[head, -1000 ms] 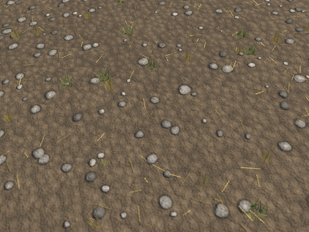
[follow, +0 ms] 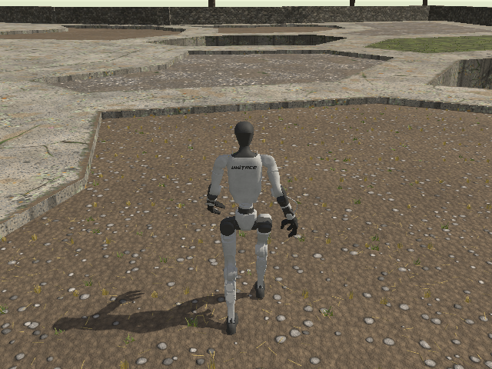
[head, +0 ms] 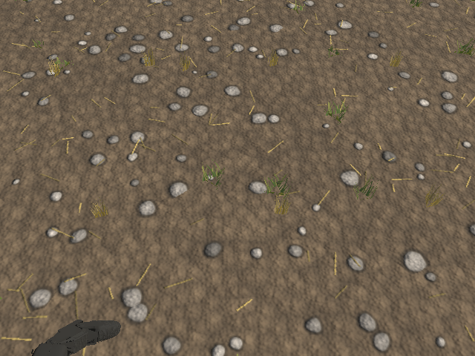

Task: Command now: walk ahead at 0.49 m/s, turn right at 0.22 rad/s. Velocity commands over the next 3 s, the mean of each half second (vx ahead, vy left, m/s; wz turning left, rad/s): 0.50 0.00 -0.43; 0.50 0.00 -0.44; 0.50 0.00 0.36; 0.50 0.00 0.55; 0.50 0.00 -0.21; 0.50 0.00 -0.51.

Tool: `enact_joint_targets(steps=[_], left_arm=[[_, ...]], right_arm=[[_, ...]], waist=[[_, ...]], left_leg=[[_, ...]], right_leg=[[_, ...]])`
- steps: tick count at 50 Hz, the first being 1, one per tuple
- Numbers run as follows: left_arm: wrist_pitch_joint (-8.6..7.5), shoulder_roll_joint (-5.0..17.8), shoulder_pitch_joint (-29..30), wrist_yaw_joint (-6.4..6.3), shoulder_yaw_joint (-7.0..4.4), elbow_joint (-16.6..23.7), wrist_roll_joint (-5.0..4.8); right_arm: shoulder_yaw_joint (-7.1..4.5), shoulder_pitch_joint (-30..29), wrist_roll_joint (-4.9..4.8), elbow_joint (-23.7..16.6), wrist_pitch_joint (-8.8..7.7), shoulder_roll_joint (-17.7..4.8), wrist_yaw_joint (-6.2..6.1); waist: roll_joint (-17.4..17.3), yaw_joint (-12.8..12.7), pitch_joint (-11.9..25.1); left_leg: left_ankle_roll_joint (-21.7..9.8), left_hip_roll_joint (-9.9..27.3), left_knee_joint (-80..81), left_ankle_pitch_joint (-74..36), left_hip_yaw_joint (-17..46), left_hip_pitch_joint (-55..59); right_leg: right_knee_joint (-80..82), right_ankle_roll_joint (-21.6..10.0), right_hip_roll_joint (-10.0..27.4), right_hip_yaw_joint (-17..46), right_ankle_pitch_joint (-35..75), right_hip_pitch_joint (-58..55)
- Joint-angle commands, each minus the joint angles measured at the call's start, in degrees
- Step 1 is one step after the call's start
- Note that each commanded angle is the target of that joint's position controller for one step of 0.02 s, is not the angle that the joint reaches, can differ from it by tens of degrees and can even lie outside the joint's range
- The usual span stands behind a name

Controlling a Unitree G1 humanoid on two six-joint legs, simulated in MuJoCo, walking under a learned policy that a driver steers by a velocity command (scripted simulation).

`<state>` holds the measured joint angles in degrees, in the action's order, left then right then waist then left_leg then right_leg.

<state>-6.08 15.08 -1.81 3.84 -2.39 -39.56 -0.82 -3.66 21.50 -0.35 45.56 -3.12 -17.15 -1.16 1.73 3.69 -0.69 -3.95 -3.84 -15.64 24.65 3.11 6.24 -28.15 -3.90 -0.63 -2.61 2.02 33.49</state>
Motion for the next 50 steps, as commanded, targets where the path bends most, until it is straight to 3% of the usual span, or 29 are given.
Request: enact_joint_targets(steps=[1, 2, 3, 4, 5, 6, 7, 8, 11, 13, 16, 19, 21, 23, 24, 25, 26, 27, 28, 29, 30, 32, 36, 41, 44, 46, 48, 49, 50], left_arm=[[-0.29, 10.1, -9.5, -0.34, -3.75, 1.5, 0.06], [0.17, 13.2, -18.4, -0.91, -4.43, 0.4, 0.45], [-0.03, 16.9, -21.5, -0.62, -5.32, -0.3, 0.20], [0.34, 11.4, -22.1, -0.83, -4.25, -0.8, -1.09], [0.79, 10.1, -18.4, -1.51, -3.76, 0.1, -0.73], [1.05, 9.5, -15.5, -1.83, -3.52, 1.0, -0.09], [1.12, 8.8, -13.2, -1.92, -3.22, 1.5, 0.19], [1.05, 8.2, -12.1, -2.17, -2.83, 2.1, 0.77], [1.16, 8.6, -11.5, -2.86, -2.96, 2.2, 0.13], [1.38, 10.3, -12.5, -3.56, -3.51, 1.8, -0.10], [2.23, 11.1, -15.0, -4.29, -3.82, 0.9, -0.68], [3.14, 11.0, -18.5, -4.53, -3.84, -0.1, -1.04], [3.58, 10.5, -19.2, -4.64, -3.77, -0.2, -1.09], [3.91, 10.2, -18.0, -4.67, -3.84, 0.2, -0.81], [3.90, 8.9, -17.5, -4.56, -3.42, 0.6, -0.57], [3.57, 5.7, -16.9, -4.27, -2.29, 1.7, 0.00], [3.03, 2.0, -22.6, -4.44, -1.14, 3.0, -0.55], [2.74, 5.6, -25.0, -4.46, -1.26, 3.5, -1.51], [3.10, 9.7, -21.5, -4.46, -2.38, 2.9, -1.70], [3.48, 10.4, -16.9, -4.41, -2.68, 3.6, -0.97], [3.53, 9.7, -14.5, -4.30, -2.80, 4.5, -0.36], [4.08, 8.0, -14.0, -3.73, -2.92, 5.0, -0.71], [4.96, 5.2, -11.3, -3.42, -2.15, 6.3, -0.34], [4.02, 3.4, -4.1, -2.12, -1.13, 7.5, -0.29], [3.38, 2.7, 1.2, -1.32, -0.59, 9.2, -0.42], [3.00, 3.5, 3.3, -0.95, -0.75, 10.4, -0.33], [2.55, 5.7, 0.4, -0.93, -1.74, 10.0, 0.00], [2.39, 7.7, -6.6, -1.20, -2.92, 8.0, 0.22], [2.53, 11.0, -15.5, -1.92, -4.49, 5.4, 0.55]], right_arm=[[-2.35, -1.4, 0.44, -3.1, 0.58, -10.2, -0.78], [-1.47, -0.9, 1.56, -4.5, 0.47, -8.4, -1.04], [0.40, 7.3, 1.75, -5.4, -0.69, -1.9, -0.03], [0.20, 3.1, 0.63, -5.5, -2.36, -6.2, 0.74], [-0.29, -3.7, -1.38, -7.9, -3.63, -8.2, 1.48], [0.14, -7.6, -0.96, -9.0, -4.54, -7.7, 1.50], [-0.10, -9.7, 0.29, -9.6, -4.90, -7.4, 1.32], [-0.36, -8.9, 0.98, -9.9, -4.64, -7.3, 1.22], [0.09, -6.7, 1.54, -10.1, -3.17, -5.4, 0.84], [0.85, -10.4, 1.76, -11.4, -2.69, -3.7, 0.58], [1.47, -17.4, 1.44, -12.7, -3.05, -2.2, 0.85], [1.01, -21.6, 0.30, -13.7, -3.57, -3.2, 1.42], [0.21, -22.0, -0.03, -13.9, -3.96, -4.8, 1.75], [-0.77, -18.8, -0.32, -13.3, -4.44, -6.1, 1.86], [-1.57, -14.5, -0.08, -12.3, -4.66, -7.2, 1.60], [-2.49, -7.0, 0.95, -11.8, -4.91, -9.7, 1.11], [-3.59, -0.5, 2.08, -10.6, -4.22, -14.2, 0.83], [-3.55, 1.6, 0.74, -9.3, -3.65, -12.6, 1.41], [-2.39, -1.3, 0.38, -10.2, -3.34, -8.0, 1.28], [-1.79, -3.6, 0.59, -10.3, -2.89, -6.2, 1.10], [-1.41, -5.8, 1.02, -10.0, -2.65, -5.3, 1.13], [-0.96, -7.8, 1.32, -9.2, -2.84, -4.0, 1.09], [-1.88, -7.3, 0.80, -6.7, -3.55, -6.0, 1.11], [-2.30, -5.7, 0.42, -4.0, -2.91, -8.1, 0.99], [-2.48, -2.3, -0.73, -1.6, -2.27, -9.4, 1.32], [-2.59, -0.7, -1.72, 0.0, -1.51, -10.4, 1.57], [-2.74, -0.8, -2.18, 0.9, -0.77, -11.9, 1.49], [-2.52, -1.6, -2.35, 1.3, -0.50, -12.0, 1.37], [-1.72, -1.2, -1.91, 1.3, -0.74, -10.3, 1.21]], waist=[[-7.2, -8.5, 8.3], [-2.0, -11.3, 15.5], [13.5, -6.4, 22.3], [9.6, -9.8, 23.2], [5.9, -10.1, 13.6], [-1.2, -8.8, 8.9], [-4.6, -6.7, 4.3], [-3.6, -4.7, 3.6], [-0.1, -2.3, 2.3], [0.3, -3.1, 1.1], [1.4, -6.2, 0.9], [2.6, -8.0, 1.6], [3.4, -7.6, 1.9], [5.1, -5.1, 2.3], [5.0, -2.6, 4.2], [1.7, 1.0, 10.6], [-11.8, 0.2, 18.2], [-20.0, -0.3, 18.8], [-12.5, 0.9, 11.3], [-7.8, 1.0, 6.0], [-6.1, -0.1, 2.7], [-8.3, -2.2, 0.1], [-6.8, -2.6, -0.8], [-4.8, -0.2, -1.7], [-4.5, 1.3, -3.5], [-5.1, 0.7, -4.4], [-6.8, -2.3, -2.2], [-6.7, -6.9, 2.1], [-6.3, -11.0, 8.1]], left_leg=[[-2.8, 13.8, -21.5, -70.9, -1.6, -0.9], [-1.1, 11.9, -37.9, -55.5, -2.7, -13.6], [4.2, -0.6, -61.3, -5.0, -1.4, -38.8], [4.0, -0.5, -66.8, 5.1, 5.4, -46.6], [3.3, 3.0, -66.0, 1.1, 6.0, -51.2], [2.7, 5.2, -61.7, -2.4, 5.0, -49.6], [3.1, 6.5, -56.7, -4.0, 3.9, -47.8], [3.5, 7.7, -53.8, -5.2, 3.8, -44.3], [6.0, 9.0, -45.4, -5.3, 1.9, -41.7], [7.6, 8.5, -37.4, -10.6, 0.2, -40.6], [8.4, 5.6, -23.4, -25.4, -0.6, -34.7], [8.3, 3.4, -16.7, -28.8, 0.3, -32.0], [7.2, 3.1, -13.3, -25.5, 1.8, -31.2], [5.1, 3.2, -10.9, -21.7, 1.7, -26.8], [3.3, 4.0, -9.0, -21.3, 1.2, -19.9], [-0.4, 11.4, -10.2, -19.1, 7.4, -7.3], [-8.2, 24.1, -7.7, -10.2, 28.7, 11.7], [-11.6, 29.4, -3.5, 3.2, 45.1, 13.4], [-9.5, 26.8, -2.0, 7.0, 38.3, 7.4], [-7.3, 23.9, -1.8, 1.2, 28.5, 0.7], [-6.4, 21.4, -0.5, -5.5, 22.5, -5.3], [-5.6, 18.3, 2.5, -13.3, 14.1, -12.0], [-7.4, 18.8, 6.0, -21.8, 5.7, -13.2], [-6.0, 17.4, 6.5, -27.5, -3.6, -11.2], [-5.9, 18.2, 6.6, -27.4, -5.0, -9.3], [-6.0, 19.8, 5.0, -31.5, -3.5, -6.1], [-5.1, 20.0, -0.7, -45.1, -3.1, -4.0], [-3.7, 18.2, -8.6, -53.0, -5.0, -5.6], [-1.6, 15.4, -19.6, -50.8, -6.7, -12.9]], right_leg=[[0.0, -4.7, -3.7, -2.0, -3.4, -17.4], [-2.5, -8.1, 4.8, 9.8, -0.3, -35.6], [1.5, -20.3, 18.9, 41.5, -10.7, -56.7], [8.6, -19.6, 18.8, 49.4, -19.4, -59.2], [10.1, -16.6, 17.4, 41.2, -19.6, -52.3], [11.1, -14.7, 15.2, 35.7, -14.9, -43.3], [12.3, -14.0, 13.0, 31.6, -7.9, -35.4], [13.6, -13.9, 11.4, 28.7, -3.2, -30.5], [15.6, -14.5, 9.5, 24.0, 3.0, -22.9], [16.3, -13.6, 7.6, 20.4, 3.9, -18.4], [14.8, -9.9, 3.9, 16.9, 0.0, -14.7], [11.7, -8.4, 4.9, 20.4, -5.1, -17.7], [8.4, -7.4, 6.3, 24.5, -8.3, -22.1], [4.3, -6.1, 7.0, 27.1, -8.3, -23.6], [0.0, -4.5, 5.1, 26.2, -6.7, -22.4], [-12.6, -2.5, 2.3, 22.6, -9.6, -17.5], [-31.3, 1.6, -5.7, 13.6, -27.7, -0.1], [-42.5, 2.7, -2.7, 12.1, -36.5, 10.7], [-47.0, 3.5, 0.2, 12.9, -31.2, 13.5], [-47.2, 4.0, 1.9, 10.8, -26.7, 12.9], [-44.9, 4.1, 3.4, 10.3, -23.5, 11.5], [-41.4, 4.1, 5.8, 9.5, -20.4, 7.7], [-34.6, 5.3, 7.0, 8.4, -15.9, 8.8], [-18.4, 4.5, 6.2, 5.8, -3.1, 5.9], [-10.6, 3.1, 4.7, 3.5, -3.2, 3.0], [-6.9, 1.6, 3.9, 2.3, -7.6, 2.1], [-3.0, -0.2, 1.6, 0.6, -11.5, -4.9], [0.3, -1.6, -0.2, -0.9, -8.5, -15.7], [-0.9, -3.1, 1.0, 0.4, -5.1, -31.2]])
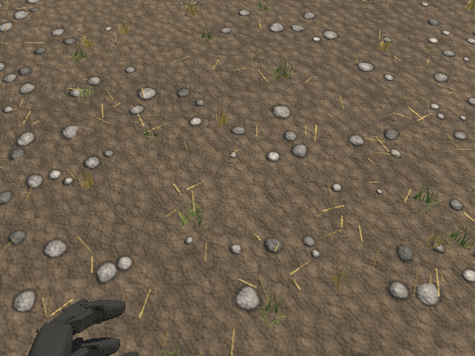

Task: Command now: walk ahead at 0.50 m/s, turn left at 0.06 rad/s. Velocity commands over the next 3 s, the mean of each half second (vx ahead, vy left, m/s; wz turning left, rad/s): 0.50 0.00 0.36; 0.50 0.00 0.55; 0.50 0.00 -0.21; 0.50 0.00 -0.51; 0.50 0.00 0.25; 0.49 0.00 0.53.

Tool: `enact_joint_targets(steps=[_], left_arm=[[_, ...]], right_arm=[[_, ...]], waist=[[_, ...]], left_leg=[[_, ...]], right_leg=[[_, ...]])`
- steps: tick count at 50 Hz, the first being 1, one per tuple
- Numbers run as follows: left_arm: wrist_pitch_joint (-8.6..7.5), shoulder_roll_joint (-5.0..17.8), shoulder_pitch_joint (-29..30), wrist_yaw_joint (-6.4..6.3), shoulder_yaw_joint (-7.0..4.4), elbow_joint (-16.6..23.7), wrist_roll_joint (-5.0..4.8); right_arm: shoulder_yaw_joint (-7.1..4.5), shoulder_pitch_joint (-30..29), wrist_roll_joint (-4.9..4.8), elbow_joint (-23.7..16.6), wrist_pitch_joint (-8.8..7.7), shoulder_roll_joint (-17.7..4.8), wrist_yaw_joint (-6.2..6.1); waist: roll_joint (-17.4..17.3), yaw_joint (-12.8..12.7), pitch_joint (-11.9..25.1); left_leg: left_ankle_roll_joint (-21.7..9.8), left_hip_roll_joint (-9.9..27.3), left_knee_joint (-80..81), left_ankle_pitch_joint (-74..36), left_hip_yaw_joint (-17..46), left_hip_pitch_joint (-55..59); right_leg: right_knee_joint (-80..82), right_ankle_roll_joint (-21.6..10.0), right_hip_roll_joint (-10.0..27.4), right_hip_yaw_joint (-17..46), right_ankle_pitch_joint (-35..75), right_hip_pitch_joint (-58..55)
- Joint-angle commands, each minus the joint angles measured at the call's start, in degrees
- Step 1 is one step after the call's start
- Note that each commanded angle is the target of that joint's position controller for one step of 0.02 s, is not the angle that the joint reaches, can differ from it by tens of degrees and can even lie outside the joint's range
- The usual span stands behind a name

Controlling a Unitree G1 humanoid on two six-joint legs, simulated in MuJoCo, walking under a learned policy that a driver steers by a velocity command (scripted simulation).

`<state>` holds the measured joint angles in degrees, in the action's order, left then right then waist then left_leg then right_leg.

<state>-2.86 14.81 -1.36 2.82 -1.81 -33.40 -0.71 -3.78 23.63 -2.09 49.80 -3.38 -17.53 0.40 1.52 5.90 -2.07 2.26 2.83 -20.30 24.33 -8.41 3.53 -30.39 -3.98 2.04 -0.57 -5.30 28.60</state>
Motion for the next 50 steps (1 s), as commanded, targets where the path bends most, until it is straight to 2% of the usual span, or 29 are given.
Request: enact_joint_targets(steps=[1, 2, 3, 4, 5, 6, 8, 9, 12, 15, 19, 22, 24, 25, 26, 27, 28, 29, 30, 31, 32, 33, 35, 37, 42, 44, 47, 49, 50], left_arm=[[-0.24, 16.9, -25.2, -2.11, -6.40, -2.0, 1.69], [-0.21, 17.6, -24.8, -2.15, -5.87, -1.5, 1.89], [-0.44, 12.4, -23.1, -1.97, -4.62, -1.7, 1.46], [-0.69, 10.5, -20.1, -1.90, -3.87, -2.5, 0.75], [-0.99, 8.4, -16.4, -1.72, -3.31, -2.9, 0.61], [-1.46, 6.7, -13.7, -1.46, -2.92, -3.0, 0.81], [-2.73, 5.4, -11.1, -1.39, -2.97, -3.7, 1.31], [-3.28, 5.5, -10.5, -1.52, -3.15, -4.4, 1.39], [-3.84, 6.3, -11.1, -2.31, -3.70, -6.4, 1.89], [-3.58, 7.7, -11.8, -3.00, -4.12, -7.6, 1.66], [-2.57, 10.0, -15.2, -3.54, -5.02, -9.6, 0.64], [-1.24, 11.4, -16.1, -3.68, -5.62, -10.8, -0.34], [-0.34, 13.3, -15.3, -4.01, -6.08, -10.6, -0.74], [0.20, 13.8, -14.5, -4.12, -6.15, -10.5, -0.99], [0.40, 13.1, -13.9, -4.22, -5.70, -10.2, -1.22], [-0.17, 9.5, -15.8, -4.32, -4.32, -9.1, 0.57], [-1.93, 3.1, -19.0, -3.89, -2.26, -5.9, 1.30], [-4.09, 8.6, -13.4, -2.99, -3.02, -5.3, -0.66], [-5.01, 9.6, -9.4, -2.58, -3.20, -4.0, -2.29], [-5.44, 8.7, -8.8, -2.96, -2.96, -4.2, -1.32], [-5.28, 9.3, -8.7, -3.43, -3.40, -4.8, 0.44], [-4.64, 9.5, -9.9, -3.33, -3.70, -5.1, 0.89], [-3.37, 8.4, -10.7, -3.24, -3.60, -5.1, 1.44], [-2.56, 7.0, -8.4, -3.37, -3.10, -4.4, 1.70], [-2.97, 4.8, 2.0, -2.60, -1.90, -2.1, 1.05], [-3.46, 5.5, 4.6, -2.05, -2.02, -1.3, 0.46], [-4.27, 7.5, 4.8, -1.30, -2.76, -0.9, 0.22], [-4.80, 8.3, 0.3, -0.97, -3.16, -2.4, 0.26], [-5.00, 9.2, -4.1, -1.17, -3.79, -3.7, 0.67]], right_arm=[[0.28, -2.3, 1.72, -5.2, -1.14, -4.7, -0.17], [1.39, 2.3, 1.20, -5.2, -2.16, -1.6, 0.10], [-0.53, -2.7, -0.58, -5.1, -2.36, -8.0, 0.21], [-0.77, -6.1, -1.00, -6.5, -2.34, -8.2, 0.26], [-0.70, -7.6, -0.14, -6.4, -2.08, -7.1, -0.10], [-1.00, -7.1, 0.51, -6.1, -1.37, -6.6, -0.25], [-0.78, -3.9, 0.19, -4.9, 0.35, -4.1, -0.26], [-0.66, -4.1, 0.15, -5.0, 0.95, -3.0, -0.33], [-0.68, -7.8, 0.53, -6.5, 1.58, -2.3, -0.51], [-0.14, -12.3, 0.81, -7.9, 1.12, -1.2, 0.57], [0.51, -19.9, 0.94, -11.2, 1.05, -0.6, 2.14], [0.19, -22.1, 0.97, -13.5, 1.19, -1.7, 3.06], [-0.88, -19.1, 0.96, -13.9, 1.50, -3.6, 3.23], [-2.01, -13.4, 0.77, -12.9, 1.68, -5.4, 3.08], [-3.92, -4.2, 0.61, -10.6, 1.85, -8.6, 2.38], [-5.79, 2.8, 0.38, -9.2, 2.54, -14.4, 1.05], [-5.88, -1.5, 0.39, -11.3, 1.82, -18.4, 1.07], [-4.34, -0.6, 0.76, -12.4, 0.89, -13.3, 1.73], [-3.56, -1.7, 1.13, -11.8, 0.11, -10.3, 1.77], [-3.03, -5.0, 0.96, -11.9, -0.35, -8.8, 1.79], [-2.45, -8.4, 1.13, -12.5, -0.49, -6.6, 1.52], [-2.03, -10.2, 1.76, -13.6, -0.47, -5.8, 1.20], [-2.20, -10.6, 1.75, -13.9, -0.66, -6.4, 0.67], [-2.53, -9.2, 1.49, -13.3, -0.72, -7.7, -0.11], [-2.76, -5.8, 0.93, -12.0, 0.17, -8.5, -1.28], [-2.88, -3.9, 0.70, -11.2, 0.49, -8.8, -1.36], [-2.81, -2.8, 0.58, -10.7, 1.03, -8.0, -1.60], [-2.64, -3.4, 1.12, -10.3, 1.20, -7.3, -1.66], [-2.28, -3.8, 1.26, -10.5, 1.19, -6.4, -1.51]], waist=[[3.2, -15.4, 19.4], [12.6, -12.3, 27.8], [6.3, -14.1, 21.3], [6.3, -12.4, 12.4], [3.6, -10.3, 8.6], [4.9, -8.2, 5.7], [5.3, -5.5, 4.4], [4.3, -4.8, 3.3], [2.5, -4.9, 0.3], [1.8, -6.2, -1.2], [0.2, -9.1, -4.0], [0.8, -9.0, -4.1], [2.7, -6.4, -0.3], [3.0, -3.0, 3.1], [1.7, 2.0, 8.0], [-7.4, 3.5, 12.9], [-18.9, -3.5, 18.8], [-9.7, 1.0, 21.9], [-7.5, 0.7, 14.4], [-2.2, -2.1, 8.7], [-2.1, -4.1, 6.9], [-3.3, -5.8, 5.8], [-3.5, -6.8, 5.4], [-3.1, -6.5, 4.0], [-5.9, -2.4, 1.9], [-6.4, -1.3, 1.6], [-7.4, -1.9, 1.8], [-9.5, -3.9, 2.7], [-9.6, -6.1, 4.3]], left_leg=[[-4.4, 3.4, -36.1, -26.2, 3.2, -28.0], [-2.6, -3.8, -50.2, 10.6, 11.8, -39.8], [-2.7, -1.2, -54.5, 8.6, 16.1, -45.0], [-3.0, 1.3, -53.3, 3.9, 14.0, -47.6], [-2.8, 3.4, -50.5, -0.8, 13.1, -46.0], [-2.5, 4.7, -48.5, -4.4, 13.2, -43.3], [-1.8, 5.6, -47.7, -8.9, 13.5, -38.2], [-1.4, 5.7, -47.0, -10.1, 13.7, -38.5], [-0.6, 5.6, -41.1, -16.7, 15.1, -42.7], [-1.2, 4.8, -29.8, -25.5, 13.1, -42.1], [-3.1, 4.1, -20.5, -26.6, 9.4, -43.1], [-5.5, 2.6, -17.3, -20.6, 6.8, -43.2], [-7.8, -1.3, -17.3, -14.7, 3.1, -36.3], [-9.4, -4.0, -16.6, -12.9, 1.4, -28.6], [-11.5, -6.8, -13.2, -15.9, 1.5, -14.7], [-15.2, 1.7, -11.6, -18.0, 16.5, 1.7], [-27.2, 14.5, -1.1, -5.3, 51.9, 16.2], [-25.8, 16.1, 4.7, -1.0, 56.0, 17.4], [-23.2, 14.5, 4.5, -3.8, 47.7, 12.2], [-21.0, 11.8, 4.0, -10.9, 40.3, 3.3], [-19.5, 9.5, 4.0, -17.1, 35.0, -3.1], [-19.3, 8.1, 5.1, -21.5, 32.4, -7.7], [-19.8, 7.0, 6.6, -27.7, 29.6, -12.0], [-19.4, 5.6, 7.3, -30.5, 26.2, -15.2], [-15.3, 1.7, 6.2, -22.2, 23.1, -18.2], [-14.9, 2.8, 4.9, -19.7, 25.5, -17.1], [-14.0, 4.6, 0.0, -18.1, 30.7, -12.1], [-13.1, 6.3, -2.9, -22.3, 30.8, -9.2], [-12.0, 4.5, -7.2, -29.0, 29.3, -9.0]], right_leg=[[-0.5, -8.2, 13.6, 16.6, 3.6, -47.2], [7.4, -14.4, 23.6, 39.1, -2.5, -53.5], [9.5, -12.0, 21.3, 34.0, -5.8, -47.9], [10.9, -9.9, 19.0, 24.5, -4.1, -40.2], [12.9, -8.5, 16.2, 19.2, -2.5, -33.2], [15.3, -7.8, 14.3, 14.7, -0.5, -27.3], [19.8, -7.8, 13.2, 9.5, 1.3, -21.1], [21.2, -8.0, 13.3, 7.1, 3.5, -19.6], [23.0, -7.4, 12.9, 0.8, 7.6, -20.0], [23.6, -6.1, 11.7, -4.9, 8.4, -21.4], [23.2, -5.4, 14.0, -8.2, 9.0, -26.9], [18.9, -4.1, 15.4, -10.0, 16.8, -32.9], [10.6, -2.7, 15.1, -11.6, 36.3, -34.8], [1.9, -1.7, 14.1, -12.6, 43.5, -33.9], [-10.8, 0.3, 11.6, -14.0, 41.7, -28.4], [-29.7, 3.5, 8.2, -14.1, 17.0, -13.4], [-49.5, 6.9, -5.4, -4.5, -28.0, 9.5], [-52.1, 5.3, -3.0, 6.9, -27.3, 15.2], [-49.8, 3.9, -0.7, 6.3, -22.8, 18.2], [-44.0, 3.3, 2.1, 6.0, -18.3, 16.3], [-38.8, 3.5, 3.9, 6.0, -15.6, 12.4], [-36.9, 3.8, 4.7, 6.2, -13.7, 8.8], [-32.8, 5.4, 4.5, 5.2, -12.0, 6.5], [-26.7, 7.1, 3.8, 4.1, -7.9, 6.7], [-5.7, 8.5, -0.3, 3.3, 8.9, 2.4], [-2.1, 8.2, -1.4, 3.8, 10.4, 0.7], [2.0, 6.5, -2.0, 5.5, 6.2, -0.4], [2.9, 4.3, -1.4, 3.8, 3.8, -3.8], [4.9, 2.5, -2.3, 2.1, 3.4, -9.7]])
Over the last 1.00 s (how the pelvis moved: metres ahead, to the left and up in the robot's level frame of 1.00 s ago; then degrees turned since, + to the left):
0.55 -0.11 0.00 -29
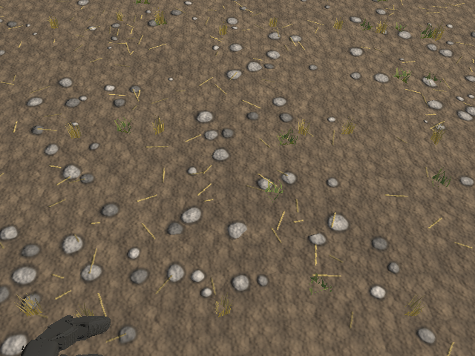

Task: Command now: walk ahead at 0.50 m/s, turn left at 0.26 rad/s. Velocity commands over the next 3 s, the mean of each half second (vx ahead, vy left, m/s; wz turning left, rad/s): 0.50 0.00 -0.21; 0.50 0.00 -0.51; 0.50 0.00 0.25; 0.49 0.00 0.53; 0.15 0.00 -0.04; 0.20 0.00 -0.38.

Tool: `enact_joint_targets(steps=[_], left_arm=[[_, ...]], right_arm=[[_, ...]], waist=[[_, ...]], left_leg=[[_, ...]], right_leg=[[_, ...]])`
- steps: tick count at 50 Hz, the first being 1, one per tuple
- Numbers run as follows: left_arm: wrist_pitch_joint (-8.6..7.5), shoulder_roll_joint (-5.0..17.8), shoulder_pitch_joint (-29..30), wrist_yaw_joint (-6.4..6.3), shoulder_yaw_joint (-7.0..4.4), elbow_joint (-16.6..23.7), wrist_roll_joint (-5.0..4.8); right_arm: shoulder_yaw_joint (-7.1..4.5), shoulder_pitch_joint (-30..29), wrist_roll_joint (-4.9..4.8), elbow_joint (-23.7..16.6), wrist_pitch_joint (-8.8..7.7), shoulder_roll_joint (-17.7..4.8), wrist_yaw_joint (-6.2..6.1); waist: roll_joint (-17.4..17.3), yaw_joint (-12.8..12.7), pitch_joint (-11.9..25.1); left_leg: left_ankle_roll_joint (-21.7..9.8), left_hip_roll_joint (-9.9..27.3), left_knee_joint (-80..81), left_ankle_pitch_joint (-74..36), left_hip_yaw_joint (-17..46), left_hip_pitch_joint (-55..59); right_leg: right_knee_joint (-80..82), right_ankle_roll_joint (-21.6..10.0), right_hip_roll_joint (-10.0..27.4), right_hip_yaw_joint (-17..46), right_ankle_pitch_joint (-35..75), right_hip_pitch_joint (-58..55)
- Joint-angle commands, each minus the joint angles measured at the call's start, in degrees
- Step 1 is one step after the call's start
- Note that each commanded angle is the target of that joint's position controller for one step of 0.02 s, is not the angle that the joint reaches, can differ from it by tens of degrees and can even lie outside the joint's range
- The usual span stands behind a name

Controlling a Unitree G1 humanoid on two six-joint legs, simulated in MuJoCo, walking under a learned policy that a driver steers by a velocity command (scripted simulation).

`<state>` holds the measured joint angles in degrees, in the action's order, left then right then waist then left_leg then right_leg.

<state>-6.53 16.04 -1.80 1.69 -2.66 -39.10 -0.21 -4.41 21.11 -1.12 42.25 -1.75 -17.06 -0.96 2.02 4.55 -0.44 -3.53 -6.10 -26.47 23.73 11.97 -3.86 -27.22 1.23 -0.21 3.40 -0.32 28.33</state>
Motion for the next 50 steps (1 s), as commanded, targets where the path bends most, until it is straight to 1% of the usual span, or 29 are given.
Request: enact_joint_targets(steps=[1, 2, 3, 4, 5, 6, 7, 8, 10, 14, 19, 21, 22, 23, 24, 25, 26, 27, 28, 30, 32, 36, 39, 43, 46, 47, 48, 49, 50], left_arm=[[-1.56, 9.9, -10.1, -0.29, -3.62, 1.0, 1.01], [-1.46, 14.4, -17.4, -0.42, -4.67, -0.1, 1.93], [-0.76, 14.2, -21.7, 0.38, -5.02, -3.0, 0.22], [-0.50, 9.8, -19.0, 0.55, -3.56, -2.2, -1.29], [0.14, 7.8, -15.9, 0.34, -2.88, -1.3, -0.88], [0.64, 7.2, -14.0, 0.28, -2.49, -1.0, -0.19], [0.77, 6.5, -12.9, 0.12, -2.12, -0.8, 0.07], [0.88, 6.2, -12.7, -0.07, -1.87, -0.7, 0.28], [1.07, 6.4, -13.4, -0.53, -1.93, -1.1, -0.34], [1.93, 9.8, -15.4, -1.83, -3.10, -2.2, -1.13], [3.34, 9.8, -20.2, -2.36, -3.22, -3.5, -1.65], [3.75, 9.8, -19.7, -2.50, -3.35, -3.3, -1.65], [3.87, 8.8, -19.4, -2.52, -3.12, -3.1, -1.55], [3.74, 6.9, -18.7, -2.45, -2.54, -2.5, -1.19], [3.42, 3.1, -18.3, -2.29, -1.26, -1.2, -0.22], [2.73, 0.8, -24.7, -2.34, -0.38, 0.9, -1.77], [2.82, 6.5, -23.8, -2.62, -1.58, -0.3, -2.58], [3.16, 8.9, -19.0, -2.57, -2.33, 0.0, -2.14], [3.52, 8.2, -17.4, -2.55, -2.40, 0.0, -1.59], [4.04, 6.5, -15.6, -1.95, -2.51, 1.0, -1.26], [4.62, 4.4, -14.5, -1.48, -2.08, 1.9, -1.41], [4.76, 3.1, -10.1, -0.63, -1.34, 4.0, -0.95], [4.25, 2.5, -4.8, 0.48, -0.75, 5.4, -0.96], [4.35, 3.4, 0.9, 1.63, -0.83, 8.2, -1.17], [4.83, 6.1, -1.9, 1.87, -2.24, 8.9, -0.70], [4.96, 7.7, -8.5, 1.56, -3.35, 7.4, -0.57], [5.25, 10.3, -17.8, 0.58, -4.93, 4.8, -0.77], [5.29, 16.9, -22.6, -0.52, -6.01, 3.8, -0.57], [4.78, 15.5, -24.2, -0.40, -5.09, 4.8, -0.94]], right_arm=[[-0.71, -1.2, 0.71, -3.3, -0.59, -4.5, 0.12], [0.30, 4.9, 0.57, -4.0, -1.01, -1.7, 0.03], [0.69, 8.1, -0.32, -3.7, -1.56, -2.3, -0.01], [-0.16, 3.1, -0.55, -4.2, -2.00, -7.0, 0.21], [-0.26, -3.7, -0.24, -5.4, -2.38, -7.8, 0.37], [-0.11, -8.0, 0.77, -6.7, -2.99, -7.1, 0.47], [-0.29, -9.0, 1.68, -7.1, -3.41, -6.5, 0.52], [-0.17, -8.5, 1.89, -7.2, -3.68, -5.5, 0.66], [0.32, -8.1, 1.98, -7.4, -3.74, -3.7, 0.83], [1.71, -15.4, 1.71, -8.8, -4.07, -1.2, 1.20], [1.04, -21.3, 0.56, -10.1, -4.92, -3.2, 1.85], [0.32, -19.8, 0.34, -9.9, -5.31, -4.4, 1.78], [-0.25, -16.8, 0.43, -9.0, -5.40, -5.2, 1.55], [-1.05, -11.7, 0.85, -8.2, -5.49, -6.8, 1.07], [-2.03, -2.8, 1.63, -7.2, -5.36, -10.3, 0.47], [-3.08, 0.9, 1.91, -5.3, -4.20, -14.4, 0.79], [-2.26, -0.3, 1.18, -5.3, -4.02, -9.7, 1.12], [-1.35, -2.2, 0.92, -5.4, -4.02, -6.5, 1.06], [-0.71, -5.0, 1.32, -5.6, -4.00, -4.9, 1.16], [-0.13, -8.1, 1.94, -4.7, -4.00, -3.1, 1.20], [-0.45, -8.6, 1.70, -3.9, -4.47, -3.4, 1.22], [-1.42, -8.1, 1.54, -1.8, -4.66, -6.3, 0.95], [-1.74, -7.2, 1.12, -0.5, -4.24, -8.0, 0.66], [-2.38, -4.2, -0.04, 1.5, -3.32, -10.2, 0.59], [-3.11, -3.9, -0.67, 1.9, -2.17, -12.7, 0.20], [-2.86, -3.2, -0.91, 2.4, -1.79, -12.6, 0.09], [-1.85, -1.8, -0.41, 2.8, -1.93, -10.7, 0.01], [0.80, 3.4, 2.18, 0.6, -2.72, -3.7, 0.87], [1.45, 3.9, 1.10, 1.3, -4.18, -4.3, 1.60]], waist=[[-8.2, -7.6, 8.5], [3.5, -7.2, 17.4], [17.4, -7.2, 18.6], [9.6, -8.1, 10.7], [4.3, -8.7, 5.0], [0.9, -8.0, 0.8], [0.5, -6.8, -0.1], [1.9, -5.7, 0.3], [3.8, -4.9, 1.5], [3.3, -6.8, 0.8], [3.4, -8.4, 0.6], [4.2, -6.5, 0.8], [4.3, -4.7, 1.7], [3.7, -1.9, 4.4], [-3.6, 1.8, 11.6], [-21.1, -1.0, 16.6], [-15.6, -0.3, 11.4], [-10.7, 0.4, 5.2], [-7.6, -0.8, 2.6], [-8.8, -3.0, -0.7], [-8.9, -3.6, -1.2], [-6.1, -3.3, -1.4], [-5.3, -1.5, -2.4], [-5.1, -0.5, -3.9], [-7.1, -3.7, -0.3], [-6.3, -7.8, 3.6], [-4.3, -12.4, 8.3], [10.1, -9.9, 15.6], [9.9, -10.7, 26.8]], left_leg=[[-4.3, 10.6, -11.6, -30.5, 5.7, -3.9], [-0.3, 3.7, -30.6, -18.3, -0.3, -19.0], [2.5, -0.3, -44.4, 8.6, -3.6, -33.8], [2.2, 3.8, -48.4, 6.7, -1.8, -40.3], [1.9, 6.1, -48.1, 2.0, -3.8, -41.0], [1.8, 7.6, -44.7, -1.0, -5.4, -40.6], [1.9, 9.3, -40.0, -3.7, -5.4, -38.3], [2.4, 9.8, -36.8, -5.0, -5.9, -35.5], [3.7, 9.7, -29.8, -4.6, -7.5, -32.6], [5.9, 7.5, -13.1, -15.4, -9.4, -25.7], [6.2, 5.1, -3.0, -22.5, -7.8, -18.9], [4.9, 5.2, -0.1, -21.0, -7.7, -14.1], [3.7, 5.7, 1.8, -20.3, -8.0, -9.0], [1.8, 8.5, 2.4, -18.7, -6.4, -0.9], [-1.9, 18.9, 2.3, -14.8, 3.3, 12.1], [-10.5, 30.4, 7.5, -1.8, 26.7, 23.3], [-10.7, 30.1, 10.1, 8.9, 30.3, 19.7], [-8.6, 27.4, 10.5, 5.4, 22.0, 14.3], [-7.3, 24.7, 11.4, -2.2, 15.0, 9.2], [-6.4, 21.4, 14.0, -12.3, 5.9, 1.9], [-6.7, 20.4, 16.2, -18.1, 0.2, -1.0], [-7.4, 20.6, 17.8, -26.7, -8.0, -0.9], [-6.0, 19.7, 17.8, -28.3, -13.8, -0.8], [-4.3, 21.6, 16.1, -31.2, -17.4, 4.4], [-2.4, 21.8, 5.5, -55.2, -20.9, 7.9], [-1.5, 20.9, -3.6, -60.8, -22.0, 5.3], [0.0, 19.0, -15.6, -55.5, -22.8, -3.5], [3.4, 12.5, -38.4, -12.5, -22.8, -27.5], [4.0, 6.2, -50.8, 11.6, -11.1, -35.6]], right_leg=[[0.3, -6.0, 4.1, 1.7, -1.7, -20.3], [0.2, -14.3, 14.9, 20.7, -5.5, -40.3], [9.5, -20.8, 21.7, 42.8, -20.7, -47.1], [11.9, -19.0, 20.6, 42.4, -30.2, -42.6], [12.1, -16.9, 17.9, 34.4, -28.2, -35.9], [13.0, -16.1, 15.3, 28.8, -21.6, -29.1], [13.6, -15.4, 13.3, 25.4, -15.4, -25.5], [14.3, -15.0, 11.4, 23.0, -10.7, -23.4], [15.0, -15.6, 9.9, 19.4, -4.6, -21.4], [15.6, -14.7, 7.7, 14.0, -1.7, -15.3], [12.1, -12.5, 8.2, 17.4, -6.5, -15.9], [9.1, -11.1, 8.3, 19.6, -8.3, -16.1], [6.4, -10.0, 7.0, 19.5, -8.5, -15.0], [0.1, -8.2, 4.5, 17.6, -8.2, -12.1], [-16.5, -5.8, 0.6, 12.1, -16.4, -5.1], [-31.9, -3.4, -4.4, 4.8, -34.0, 11.3], [-40.2, -2.6, 0.1, 5.3, -32.1, 18.1], [-42.8, -2.4, 1.7, 5.1, -26.9, 19.5], [-42.5, -1.8, 3.2, 4.2, -22.8, 17.6], [-39.6, -1.3, 5.7, 3.7, -18.4, 14.7], [-37.6, -0.6, 6.4, 2.4, -15.9, 13.4], [-27.6, 0.3, 7.0, 1.5, -7.2, 13.7], [-17.6, -0.7, 6.1, -1.1, 0.9, 10.4], [-10.7, -3.2, 4.9, -3.7, -0.8, 9.0], [-8.9, -6.7, 0.1, -8.2, -9.4, 0.6], [-6.0, -8.5, -2.3, -8.9, -8.4, -10.3], [-4.1, -10.6, -2.5, -6.2, -5.2, -26.6], [-4.3, -18.2, 14.2, 19.2, -5.5, -50.2], [6.0, -24.7, 23.6, 42.7, -14.5, -54.9]])
Over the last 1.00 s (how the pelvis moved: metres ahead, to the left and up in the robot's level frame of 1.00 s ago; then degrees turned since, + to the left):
0.54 0.12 0.01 32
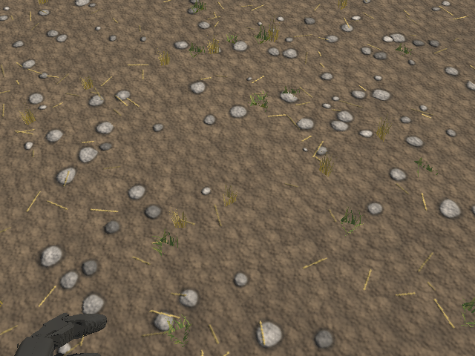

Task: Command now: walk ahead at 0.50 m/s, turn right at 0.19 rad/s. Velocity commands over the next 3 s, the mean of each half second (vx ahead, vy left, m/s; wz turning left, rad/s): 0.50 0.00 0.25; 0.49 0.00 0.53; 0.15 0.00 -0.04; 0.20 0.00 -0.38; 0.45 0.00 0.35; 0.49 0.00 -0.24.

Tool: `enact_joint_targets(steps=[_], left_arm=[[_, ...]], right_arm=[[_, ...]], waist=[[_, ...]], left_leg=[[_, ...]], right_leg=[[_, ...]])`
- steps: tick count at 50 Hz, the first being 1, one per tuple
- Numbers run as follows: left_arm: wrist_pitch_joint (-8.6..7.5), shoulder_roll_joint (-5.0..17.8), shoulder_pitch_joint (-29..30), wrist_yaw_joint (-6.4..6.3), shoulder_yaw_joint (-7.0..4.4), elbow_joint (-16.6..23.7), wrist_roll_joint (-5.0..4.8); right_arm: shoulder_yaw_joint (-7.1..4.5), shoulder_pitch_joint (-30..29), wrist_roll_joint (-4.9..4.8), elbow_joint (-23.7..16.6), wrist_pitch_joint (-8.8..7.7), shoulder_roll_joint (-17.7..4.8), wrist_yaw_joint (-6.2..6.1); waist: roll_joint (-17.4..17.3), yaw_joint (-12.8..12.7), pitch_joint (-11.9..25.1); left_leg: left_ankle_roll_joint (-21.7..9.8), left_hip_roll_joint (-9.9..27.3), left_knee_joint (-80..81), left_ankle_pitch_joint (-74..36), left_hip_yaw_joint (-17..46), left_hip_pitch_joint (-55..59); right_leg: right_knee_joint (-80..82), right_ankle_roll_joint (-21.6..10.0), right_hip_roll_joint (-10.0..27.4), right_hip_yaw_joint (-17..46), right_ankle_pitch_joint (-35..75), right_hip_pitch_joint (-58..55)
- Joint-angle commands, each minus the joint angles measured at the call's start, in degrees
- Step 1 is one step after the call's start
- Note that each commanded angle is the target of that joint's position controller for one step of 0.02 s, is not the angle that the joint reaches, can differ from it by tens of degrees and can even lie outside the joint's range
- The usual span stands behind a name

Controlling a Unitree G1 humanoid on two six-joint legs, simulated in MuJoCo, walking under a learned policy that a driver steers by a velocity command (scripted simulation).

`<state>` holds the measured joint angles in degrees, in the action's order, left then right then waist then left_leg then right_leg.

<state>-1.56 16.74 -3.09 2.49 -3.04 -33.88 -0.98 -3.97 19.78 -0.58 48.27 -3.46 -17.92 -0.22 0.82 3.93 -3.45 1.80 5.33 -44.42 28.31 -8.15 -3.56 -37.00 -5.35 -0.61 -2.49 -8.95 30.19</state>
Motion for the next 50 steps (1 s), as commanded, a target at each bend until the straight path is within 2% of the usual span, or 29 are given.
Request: enact_joint_targets(steps=[1, 2, 3, 4, 5, 7, 10, 15, 20, 21, 23, 24, 25, 26, 27, 28, 29, 30, 31, 32, 34, 36, 38, 40, 43, 46, 48, 49, 50], left_arm=[[-0.80, 11.3, -21.1, -0.78, -3.50, -1.0, 0.58], [-1.27, 10.2, -17.8, -0.79, -3.02, -1.6, 0.73], [-1.66, 8.0, -14.1, -0.83, -2.33, -2.0, 0.83], [-2.15, 6.0, -11.3, -0.77, -1.72, -2.0, 1.28], [-2.65, 5.4, -9.9, -0.73, -1.59, -2.1, 1.60], [-3.99, 5.1, -8.9, -0.69, -1.71, -3.3, 1.70], [-4.74, 5.4, -10.0, -1.38, -2.02, -5.5, 2.33], [-4.58, 6.5, -11.2, -2.40, -2.19, -7.7, 1.87], [-2.56, 8.1, -15.5, -2.92, -2.96, -10.8, 0.78], [-2.00, 8.6, -15.4, -3.12, -3.13, -11.1, 0.55], [-1.07, 10.3, -14.1, -3.77, -3.57, -10.8, 0.32], [-0.60, 11.0, -13.5, -4.16, -3.73, -10.6, 0.27], [-0.21, 11.3, -12.6, -4.48, -3.67, -10.4, 0.15], [-0.49, 10.5, -12.3, -4.79, -3.14, -9.7, 0.34], [-2.00, 2.2, -18.5, -3.69, -0.53, -7.0, 2.38], [-4.53, 4.0, -15.1, -2.67, -0.18, -6.5, 1.08], [-6.07, 7.6, -8.7, -1.87, -1.19, -4.7, -1.30], [-6.86, 7.2, -6.8, -1.85, -0.83, -3.8, -1.31], [-6.99, 7.0, -6.3, -2.24, -1.02, -4.2, 0.18], [-6.45, 7.7, -7.2, -2.42, -1.51, -4.4, 1.11], [-5.05, 6.8, -9.2, -2.39, -1.58, -4.6, 1.69], [-4.08, 5.1, -8.0, -2.61, -1.04, -4.1, 1.95], [-3.88, 3.6, -3.3, -2.68, -0.35, -2.9, 1.99], [-4.16, 2.7, 1.0, -2.36, 0.10, -2.0, 1.68], [-4.73, 4.0, 5.0, -1.72, -0.25, -0.8, 0.67], [-5.49, 6.4, 4.1, -1.19, -1.31, -0.8, 0.42], [-6.09, 7.7, -2.4, -1.40, -2.29, -2.6, 1.46], [-6.53, 9.5, -7.4, -1.62, -2.83, -3.0, 2.83], [-6.41, 13.5, -12.9, -1.78, -3.59, -3.2, 3.99]], right_arm=[[-0.75, -2.3, -2.35, -5.8, -2.98, -8.9, 1.23], [-0.38, -6.0, -2.95, -7.2, -3.19, -8.1, 1.16], [-0.29, -6.7, -1.83, -6.7, -2.92, -7.3, 0.71], [-0.58, -5.2, -1.16, -5.9, -2.14, -7.2, 0.53], [-0.56, -2.8, -1.17, -4.9, -1.18, -6.5, 0.57], [-0.38, -1.0, -1.21, -3.6, 0.39, -4.5, 0.29], [-0.38, -4.8, -1.01, -4.6, 0.89, -3.3, -0.06], [0.39, -11.5, -0.63, -6.3, 0.00, -1.2, 1.44], [1.01, -18.3, -0.54, -10.5, -0.06, -0.5, 3.35], [0.91, -18.7, -0.54, -11.3, -0.05, -0.8, 3.78], [0.11, -16.4, -0.55, -12.1, 0.26, -2.3, 4.21], [-0.71, -12.6, -0.55, -11.7, 0.53, -3.8, 4.15], [-2.13, -5.4, -0.67, -10.3, 0.66, -6.3, 3.73], [-4.02, 4.1, -0.77, -8.3, 1.01, -10.1, 2.76], [-5.35, 5.8, -1.15, -8.0, 1.03, -16.5, 1.89], [-4.20, 6.5, -0.86, -9.7, 0.33, -13.5, 2.02], [-3.22, 4.9, -0.27, -9.5, -0.12, -10.0, 1.99], [-2.78, 1.6, -0.44, -9.9, -0.39, -8.5, 1.90], [-2.23, -2.4, -0.59, -10.6, -0.37, -6.8, 1.84], [-1.65, -4.8, -0.01, -11.6, -0.41, -5.3, 1.58], [-1.67, -6.5, 0.15, -12.5, -0.39, -5.5, 1.17], [-2.07, -5.8, -0.02, -12.2, -0.46, -7.1, 0.48], [-2.43, -4.6, -0.33, -11.7, -0.18, -8.2, -0.20], [-2.51, -3.1, -0.59, -11.1, 0.32, -8.4, -0.61], [-2.61, 0.0, -0.90, -10.0, 0.89, -8.6, -0.75], [-2.56, 0.2, -0.94, -9.8, 1.29, -7.9, -1.02], [-2.22, -1.5, -0.47, -10.2, 1.75, -6.4, -1.17], [-1.26, -1.4, 0.02, -11.0, 1.69, -3.7, -1.14], [-0.15, 4.9, 0.92, -11.6, 1.47, -0.5, -1.31]], waist=[[4.2, -12.3, 22.4], [3.9, -10.7, 14.3], [1.6, -8.2, 9.7], [3.1, -5.8, 7.4], [4.4, -4.2, 6.9], [3.3, -2.8, 5.6], [2.0, -3.6, 2.3], [1.5, -6.2, -0.2], [0.6, -8.7, -2.8], [1.0, -8.3, -2.5], [3.3, -6.0, 0.9], [4.5, -3.6, 3.7], [4.1, 0.7, 7.8], [0.8, 5.7, 12.8], [-14.5, 0.3, 18.1], [-10.7, 2.4, 26.5], [-7.0, 4.2, 19.2], [-2.9, 2.0, 13.2], [0.0, -0.7, 8.7], [-1.1, -2.8, 7.2], [-2.4, -4.8, 6.0], [-2.5, -4.9, 4.7], [-3.5, -3.4, 3.6], [-4.9, -1.4, 3.5], [-5.9, 0.4, 3.8], [-7.3, -1.0, 4.0], [-8.3, -4.6, 5.7], [-6.3, -6.8, 11.5], [5.7, -5.6, 20.4]], left_leg=[[-2.3, -2.3, -35.4, 3.1, 12.6, -40.5], [-2.9, 0.0, -32.2, -1.6, 11.6, -41.4], [-2.8, 2.3, -27.9, -5.9, 11.4, -39.1], [-2.5, 3.8, -25.0, -9.2, 12.1, -35.2], [-2.1, 4.4, -24.1, -11.7, 12.5, -31.5], [-1.1, 3.9, -22.3, -14.7, 12.9, -30.1], [0.0, 2.9, -15.5, -22.7, 15.2, -35.3], [-0.9, 1.0, 0.9, -36.1, 11.5, -34.6], [-3.6, -0.2, 8.4, -30.3, 8.2, -39.5], [-4.4, -0.9, 9.1, -27.4, 7.0, -39.1], [-6.6, -4.3, 9.0, -21.3, 3.4, -33.0], [-7.9, -6.5, 8.5, -18.5, 1.8, -27.4], [-9.8, -8.8, 10.5, -19.1, 1.5, -16.9], [-12.5, -7.2, 13.8, -21.8, 7.3, 0.0], [-23.0, 8.3, 15.3, -16.9, 36.9, 22.4], [-28.1, 14.1, 25.0, -10.1, 57.4, 29.2], [-24.2, 12.4, 26.9, -12.0, 48.9, 25.0], [-21.8, 10.0, 27.0, -16.0, 41.5, 16.6], [-20.2, 7.6, 27.6, -22.3, 35.8, 8.1], [-19.7, 5.9, 28.8, -27.8, 32.3, 2.2], [-19.9, 4.2, 30.8, -32.9, 29.3, -4.1], [-19.5, 2.8, 31.6, -36.3, 25.5, -9.0], [-17.5, 0.2, 31.4, -34.4, 22.3, -12.0], [-15.3, -1.7, 30.3, -30.0, 21.1, -13.3], [-14.1, -0.3, 28.1, -24.6, 24.9, -11.0], [-12.8, 2.1, 23.1, -21.9, 30.7, -5.9], [-10.1, -0.1, 15.2, -31.4, 29.7, -4.2], [-7.6, -3.3, 4.9, -32.2, 26.7, -6.4], [-3.8, -9.6, -12.5, -10.9, 21.6, -18.8]], right_leg=[[17.9, -14.2, 22.2, 40.2, -6.5, -50.8], [18.6, -11.8, 19.9, 31.0, -2.9, -41.5], [19.7, -9.9, 17.4, 24.5, 1.2, -33.2], [21.6, -8.8, 15.3, 19.5, 4.7, -27.0], [23.9, -8.4, 14.4, 16.7, 5.0, -23.0], [27.3, -8.6, 14.0, 11.8, 7.9, -19.6], [29.3, -7.3, 13.2, 5.3, 12.0, -20.5], [31.1, -4.4, 12.3, -2.7, 13.3, -24.1], [27.3, -3.9, 16.1, -5.3, 20.6, -35.8], [25.3, -3.4, 16.7, -5.9, 25.4, -37.6], [18.2, -2.0, 16.6, -7.6, 44.7, -39.2], [11.9, -1.2, 16.2, -8.3, 53.3, -39.0], [1.6, 0.1, 14.8, -9.3, 55.2, -35.7], [-13.5, 2.4, 12.3, -9.6, 43.7, -24.9], [-35.6, 6.6, 1.7, -7.4, -8.1, 2.2], [-44.9, 6.5, -3.5, 6.4, -25.2, 11.8], [-44.4, 5.0, 0.4, 9.3, -20.6, 16.8], [-39.2, 4.1, 3.0, 8.7, -15.6, 16.1], [-33.5, 4.5, 4.9, 8.0, -13.0, 13.2], [-30.3, 5.1, 6.2, 8.1, -11.1, 9.0], [-26.1, 6.9, 6.5, 7.2, -9.5, 5.4], [-19.8, 8.9, 6.0, 5.6, -6.3, 4.3], [-10.3, 10.0, 4.7, 4.9, 1.9, 2.7], [-1.3, 10.3, 2.5, 4.5, 10.1, -0.7], [5.2, 9.8, 0.7, 5.6, 13.5, -3.2], [8.5, 7.7, 0.8, 7.6, 8.5, -4.7], [12.4, 4.9, 0.4, 5.4, 9.3, -11.8], [11.2, 2.1, 5.4, 8.5, 15.6, -22.3], [7.4, -4.7, 17.7, 22.6, 30.3, -40.6]])
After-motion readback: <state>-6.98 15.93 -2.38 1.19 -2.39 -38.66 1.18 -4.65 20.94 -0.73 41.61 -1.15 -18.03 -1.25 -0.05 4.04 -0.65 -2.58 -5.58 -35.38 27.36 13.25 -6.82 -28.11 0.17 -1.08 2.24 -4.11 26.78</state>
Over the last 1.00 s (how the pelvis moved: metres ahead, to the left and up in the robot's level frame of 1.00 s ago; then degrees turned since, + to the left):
0.50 -0.11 -0.02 -28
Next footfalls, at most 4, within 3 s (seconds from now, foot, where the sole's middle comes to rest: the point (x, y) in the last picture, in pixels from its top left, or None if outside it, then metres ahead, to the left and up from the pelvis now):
0.52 left None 0.43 0.16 -0.75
0.98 right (211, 243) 0.77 0.07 -0.75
1.34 left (135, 277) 0.67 0.29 -0.75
1.64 right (219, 240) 0.77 0.04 -0.75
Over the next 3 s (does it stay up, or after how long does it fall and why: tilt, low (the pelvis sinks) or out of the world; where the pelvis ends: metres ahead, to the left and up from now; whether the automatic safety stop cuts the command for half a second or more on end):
stays up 1.29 0.37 0.03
